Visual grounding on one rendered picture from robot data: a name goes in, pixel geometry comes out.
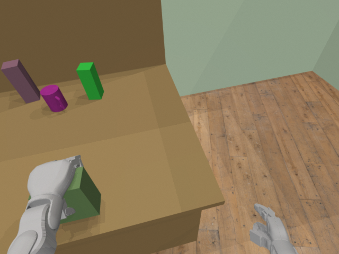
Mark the robot right forearm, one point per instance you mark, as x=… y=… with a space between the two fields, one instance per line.
x=282 y=247

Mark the sponge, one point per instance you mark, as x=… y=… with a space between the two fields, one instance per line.
x=83 y=196

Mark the robot left hand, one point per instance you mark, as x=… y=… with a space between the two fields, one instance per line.
x=54 y=178

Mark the robot right hand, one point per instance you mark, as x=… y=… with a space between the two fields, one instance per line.
x=263 y=235

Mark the robot left forearm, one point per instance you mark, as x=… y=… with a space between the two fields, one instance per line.
x=38 y=226

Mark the table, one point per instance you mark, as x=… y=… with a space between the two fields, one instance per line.
x=137 y=143

